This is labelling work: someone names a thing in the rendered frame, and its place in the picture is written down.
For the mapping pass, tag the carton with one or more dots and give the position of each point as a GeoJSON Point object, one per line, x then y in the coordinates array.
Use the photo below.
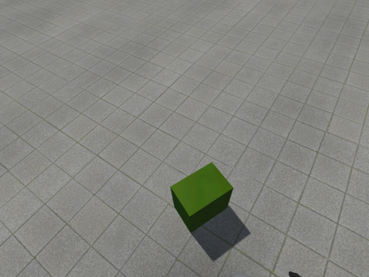
{"type": "Point", "coordinates": [201, 196]}

